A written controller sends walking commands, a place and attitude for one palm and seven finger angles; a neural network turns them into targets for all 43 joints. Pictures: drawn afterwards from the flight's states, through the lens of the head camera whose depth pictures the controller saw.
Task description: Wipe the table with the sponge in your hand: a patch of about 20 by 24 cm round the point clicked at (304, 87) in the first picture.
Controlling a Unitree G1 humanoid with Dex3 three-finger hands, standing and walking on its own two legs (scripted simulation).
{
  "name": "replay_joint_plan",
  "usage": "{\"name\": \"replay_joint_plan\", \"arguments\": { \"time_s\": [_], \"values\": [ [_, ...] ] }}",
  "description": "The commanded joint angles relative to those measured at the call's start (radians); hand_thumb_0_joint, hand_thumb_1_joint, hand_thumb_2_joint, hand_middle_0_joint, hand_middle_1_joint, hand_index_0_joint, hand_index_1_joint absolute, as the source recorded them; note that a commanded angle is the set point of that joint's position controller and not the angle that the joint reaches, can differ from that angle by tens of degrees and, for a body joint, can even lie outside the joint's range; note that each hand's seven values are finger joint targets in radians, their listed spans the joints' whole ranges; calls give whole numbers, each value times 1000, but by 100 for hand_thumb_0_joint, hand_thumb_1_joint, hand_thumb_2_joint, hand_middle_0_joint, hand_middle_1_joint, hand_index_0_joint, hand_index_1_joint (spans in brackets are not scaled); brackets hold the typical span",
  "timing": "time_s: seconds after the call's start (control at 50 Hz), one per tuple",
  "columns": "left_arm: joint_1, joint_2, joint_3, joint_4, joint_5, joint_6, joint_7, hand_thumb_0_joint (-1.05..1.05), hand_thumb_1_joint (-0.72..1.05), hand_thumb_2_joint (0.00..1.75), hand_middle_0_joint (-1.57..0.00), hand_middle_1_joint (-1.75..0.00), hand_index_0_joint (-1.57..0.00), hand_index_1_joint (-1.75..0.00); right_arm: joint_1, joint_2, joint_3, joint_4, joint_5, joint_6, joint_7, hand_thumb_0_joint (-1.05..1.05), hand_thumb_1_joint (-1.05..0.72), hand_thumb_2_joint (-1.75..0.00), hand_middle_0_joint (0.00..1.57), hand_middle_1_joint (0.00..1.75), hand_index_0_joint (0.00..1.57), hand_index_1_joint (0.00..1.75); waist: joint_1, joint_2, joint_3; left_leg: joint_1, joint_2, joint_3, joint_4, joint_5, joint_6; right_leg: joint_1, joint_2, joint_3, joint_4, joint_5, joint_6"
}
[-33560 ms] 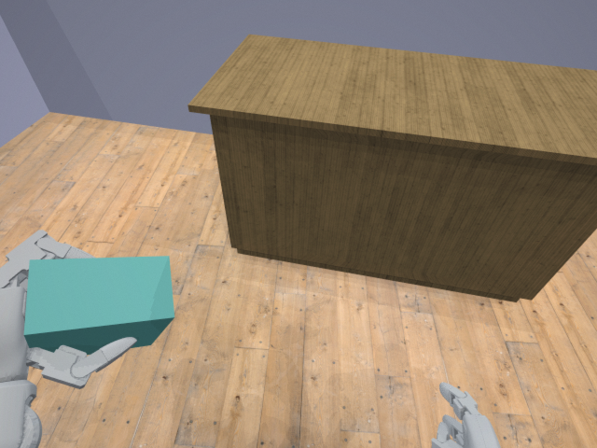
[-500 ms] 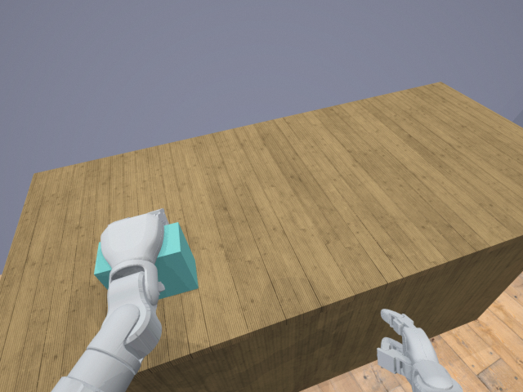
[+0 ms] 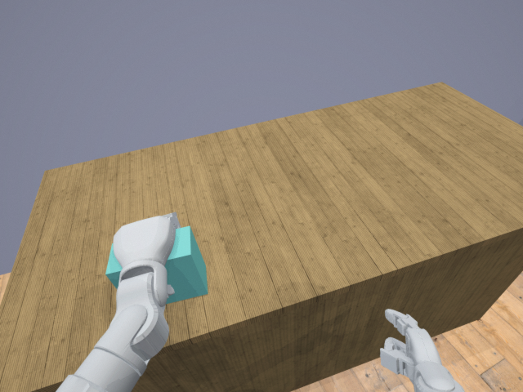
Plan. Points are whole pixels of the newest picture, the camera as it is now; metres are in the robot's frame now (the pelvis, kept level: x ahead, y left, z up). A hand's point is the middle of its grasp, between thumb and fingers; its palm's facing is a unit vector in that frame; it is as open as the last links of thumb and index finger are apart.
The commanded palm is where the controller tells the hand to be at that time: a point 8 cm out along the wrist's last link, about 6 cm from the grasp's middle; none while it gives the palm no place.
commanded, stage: slide across to the third lane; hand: left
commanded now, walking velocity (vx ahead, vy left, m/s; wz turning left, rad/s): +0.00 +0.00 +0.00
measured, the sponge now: (165, 275) +0.29 +0.22 +0.02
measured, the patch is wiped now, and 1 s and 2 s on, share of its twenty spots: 0.80 0.95 1.00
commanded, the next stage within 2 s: wipe forward along the third lane in 0.36 s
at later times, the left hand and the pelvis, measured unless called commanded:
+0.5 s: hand (196, 246) +0.32 +0.16 +0.06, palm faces +0.00 -0.07 -1.00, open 10.2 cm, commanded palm +0.30 +0.15 +0.11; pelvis -0.01 -0.01 +0.00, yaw +0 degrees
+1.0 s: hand (195, 223) +0.37 +0.18 +0.06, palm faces -0.06 -0.05 -1.00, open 10.2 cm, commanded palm +0.35 +0.18 +0.10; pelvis -0.01 -0.01 +0.00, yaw -1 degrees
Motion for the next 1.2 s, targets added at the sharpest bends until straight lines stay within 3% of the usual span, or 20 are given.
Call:
{"name": "replay_joint_plan", "arguments": {
  "time_s": [0.0,0.02,0.06,0.12,0.16,0.32,0.34,0.42,0.46,0.5,0.52,0.56,0.62,0.66,0.72,0.88,0.92,0.96,1.02,1.18],
  "values": [
    [-290,13,27,-106,-21,-40,12,0,10,130,-120,-160,-120,-160,-236,-82,-31,-164,1,-69,-8,0,-90,-90,20,30,20,30,-23,-155,-151,37,-28,-27,-66,144,38,56,12,66,-102,147,-29],
    [-318,43,55,-104,-21,-45,19,0,10,130,-120,-160,-120,-160,-231,-88,-33,-158,-1,-70,-10,0,-90,-90,20,30,20,30,-23,-147,-154,34,-27,-30,-68,136,36,58,15,76,-100,139,-32],
    [-344,-38,-15,-91,-21,-51,21,0,10,130,-120,-160,-120,-160,-233,-76,-31,-162,4,-76,-5,0,-90,-90,20,30,20,30,-31,-153,-166,41,-28,-26,-61,147,36,50,13,54,-94,150,-29],
    [-381,-4,17,-54,-23,-52,33,0,10,130,-120,-160,-120,-160,-234,-83,-34,-150,1,-73,-5,0,-90,-90,20,30,20,30,-26,-147,-159,32,-26,-26,-70,129,33,46,13,61,-101,128,-31],
    [-386,-78,-45,-30,-25,-52,37,0,10,130,-120,-160,-120,-160,-240,-71,-33,-154,7,-76,1,0,-90,-90,20,30,20,30,-29,-154,-164,38,-26,-23,-65,136,33,37,10,42,-98,130,-28],
    [-467,-52,-5,40,-26,-15,72,0,10,130,-120,-160,-120,-160,-249,-78,-38,-134,4,-60,12,0,-90,-90,20,30,20,30,-18,-166,-194,22,-28,-13,-63,144,29,63,9,54,-94,168,-29],
    [-470,-107,-59,36,-30,-8,70,0,10,130,-120,-160,-120,-160,-252,-70,-36,-147,4,-59,15,0,-90,-90,20,30,20,30,-22,-160,-206,25,-31,-6,-59,154,32,76,5,39,-90,184,-26],
    [-496,-52,0,75,-31,10,78,0,10,130,-120,-160,-120,-160,-255,-75,-38,-132,3,-49,16,0,-90,-90,20,30,20,30,-16,-181,-213,14,-28,-7,-60,152,30,80,5,53,-92,187,-26],
    [-515,-117,-63,103,-25,20,74,0,10,130,-120,-160,-120,-160,-258,-69,-34,-133,8,-45,17,0,-90,-90,20,30,20,30,-31,-190,-195,12,-27,1,-57,154,29,63,1,43,-91,192,-23],
    [-554,-104,-53,157,-21,28,74,0,10,130,-120,-160,-120,-160,-252,-74,-32,-124,8,-38,13,0,-90,-90,20,30,20,30,-34,-174,-175,0,-27,4,-63,125,27,42,2,44,-98,156,-23],
    [-569,-29,21,175,-24,25,80,0,10,130,-120,-160,-120,-160,-242,-81,-34,-114,5,-35,5,0,-90,-90,20,30,20,30,-28,-191,-178,-8,-26,-3,-70,112,28,49,5,56,-105,136,-24],
    [-581,-94,-36,184,-19,21,78,0,10,130,-120,-160,-120,-160,-240,-72,-34,-124,7,-36,1,0,-90,-90,20,30,20,30,-36,-177,-199,-1,-31,9,-57,134,30,55,-1,45,-94,176,-22],
    [-552,-6,53,254,-15,22,76,0,10,130,-120,-160,-120,-160,-220,-87,-34,-111,1,-23,-9,0,-90,-90,20,30,20,30,-26,-194,-196,-29,-31,4,-64,122,28,68,-1,74,-106,177,-23],
    [-578,-48,6,277,-7,23,69,0,10,130,-120,-160,-120,-160,-216,-84,-31,-118,4,-17,-16,0,-90,-90,20,30,20,30,-43,-196,-178,-38,-31,16,-60,120,28,57,-6,68,-106,182,-17],
    [-583,37,89,339,-2,21,69,0,10,130,-120,-160,-120,-160,-194,-96,-32,-107,0,-9,-31,0,-90,-90,20,30,20,30,-36,-190,-175,-58,-31,10,-68,94,27,48,-4,86,-120,140,-20],
    [-679,32,75,449,2,-4,65,0,10,130,-120,-160,-120,-160,-137,-98,-32,-104,3,-13,-57,0,-90,-90,20,30,20,30,-61,-184,-206,-80,-30,20,-61,76,29,34,-11,76,-121,108,-10],
    [-705,105,139,479,3,-15,68,0,10,130,-120,-160,-120,-160,-120,-108,-33,-92,1,-13,-62,0,-90,-90,20,30,20,30,-57,-174,-211,-93,-27,12,-66,76,27,36,-10,87,-120,108,-13],
    [-724,24,69,477,0,-28,67,0,10,130,-120,-160,-120,-160,-107,-101,-35,-102,4,-18,-60,0,-90,-90,20,30,20,30,-74,-186,-220,-90,-26,20,-62,82,31,32,-12,69,-119,127,-7],
    [-720,86,134,510,-4,-41,71,0,10,130,-120,-160,-120,-160,-86,-109,-39,-90,1,-20,-61,0,-90,-90,20,30,20,30,-63,-183,-237,-98,-23,14,-65,102,29,47,-10,73,-115,167,-11],
    [-740,55,117,578,2,-66,95,0,10,130,-120,-160,-120,-160,-41,-109,-48,-72,-4,-25,-52,0,-90,-90,20,30,20,30,-79,-188,-247,-100,-17,24,-58,130,33,38,-10,54,-106,218,-6]
  ]
}}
